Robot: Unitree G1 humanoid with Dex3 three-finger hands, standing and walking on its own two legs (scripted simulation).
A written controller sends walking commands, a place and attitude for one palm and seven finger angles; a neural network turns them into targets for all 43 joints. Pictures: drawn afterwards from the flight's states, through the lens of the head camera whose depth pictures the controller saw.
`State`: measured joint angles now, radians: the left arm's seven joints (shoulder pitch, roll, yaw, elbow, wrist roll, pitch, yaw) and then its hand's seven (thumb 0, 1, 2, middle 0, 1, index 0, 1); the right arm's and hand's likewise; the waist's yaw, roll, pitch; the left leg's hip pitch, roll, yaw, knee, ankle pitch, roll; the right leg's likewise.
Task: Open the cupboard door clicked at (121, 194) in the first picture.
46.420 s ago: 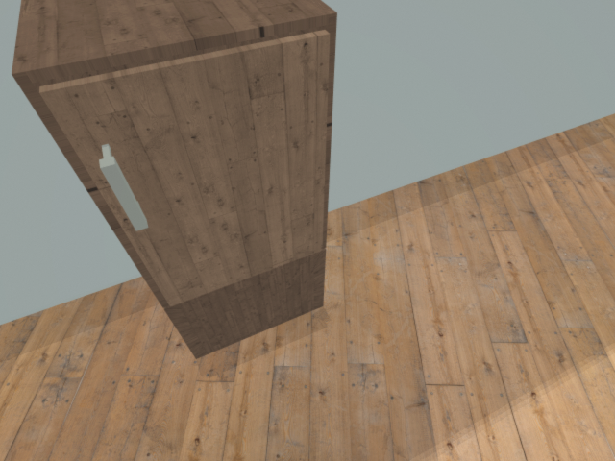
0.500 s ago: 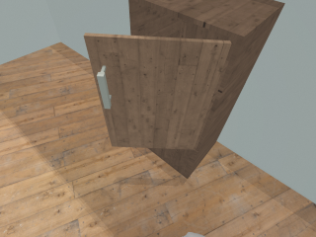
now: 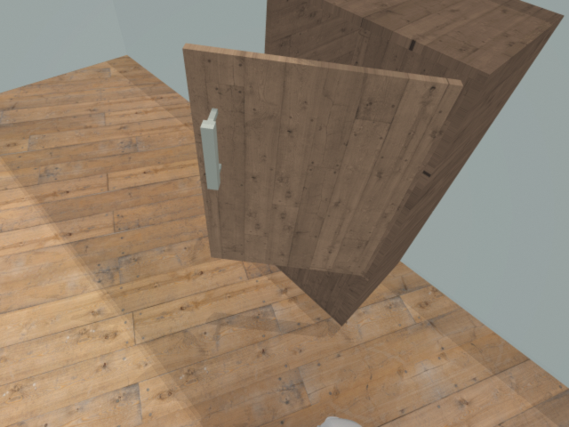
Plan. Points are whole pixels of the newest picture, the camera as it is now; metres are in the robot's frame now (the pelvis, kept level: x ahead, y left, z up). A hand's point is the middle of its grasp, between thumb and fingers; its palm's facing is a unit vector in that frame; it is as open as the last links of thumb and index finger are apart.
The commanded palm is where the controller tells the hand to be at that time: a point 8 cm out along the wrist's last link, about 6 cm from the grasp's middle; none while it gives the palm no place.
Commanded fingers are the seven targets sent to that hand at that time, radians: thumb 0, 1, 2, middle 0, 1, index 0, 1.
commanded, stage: come to a stop and stand still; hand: left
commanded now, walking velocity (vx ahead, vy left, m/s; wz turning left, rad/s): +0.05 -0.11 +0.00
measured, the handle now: (213, 150) +0.55 +0.16 +0.05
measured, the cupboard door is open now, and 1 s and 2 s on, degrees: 39 39 39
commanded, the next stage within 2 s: look again from close up in 1.06 s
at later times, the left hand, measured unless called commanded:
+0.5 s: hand out of the picture -0.05 +0.14 -0.16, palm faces +0.01 -0.97 -0.23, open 7.3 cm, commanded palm none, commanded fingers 0.00 0.90 0.90 -0.20 -0.30 -0.20 -0.30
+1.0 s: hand out of the picture +0.00 +0.11 -0.17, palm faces +0.01 -0.98 -0.21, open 7.3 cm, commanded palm none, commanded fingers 0.00 0.90 0.90 -0.20 -0.30 -0.20 -0.30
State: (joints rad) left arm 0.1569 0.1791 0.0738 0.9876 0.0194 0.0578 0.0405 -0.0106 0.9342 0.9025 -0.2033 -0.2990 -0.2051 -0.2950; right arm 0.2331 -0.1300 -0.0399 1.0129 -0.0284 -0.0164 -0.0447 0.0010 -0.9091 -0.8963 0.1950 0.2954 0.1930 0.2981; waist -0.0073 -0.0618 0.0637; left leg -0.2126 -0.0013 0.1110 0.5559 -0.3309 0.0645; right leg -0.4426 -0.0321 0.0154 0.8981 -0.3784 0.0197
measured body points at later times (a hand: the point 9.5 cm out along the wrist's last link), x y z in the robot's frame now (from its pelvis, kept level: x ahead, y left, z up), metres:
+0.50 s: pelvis -0.02 -0.03 +0.00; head -0.02 -0.05 +0.45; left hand -0.05 +0.20 -0.14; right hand -0.01 -0.25 -0.17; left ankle -0.02 +0.07 -0.73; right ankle -0.02 -0.13 -0.73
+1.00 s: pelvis -0.01 -0.07 +0.01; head +0.01 -0.08 +0.46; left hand +0.00 +0.16 -0.15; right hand -0.03 -0.28 -0.16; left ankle -0.02 +0.07 -0.73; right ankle -0.02 -0.13 -0.73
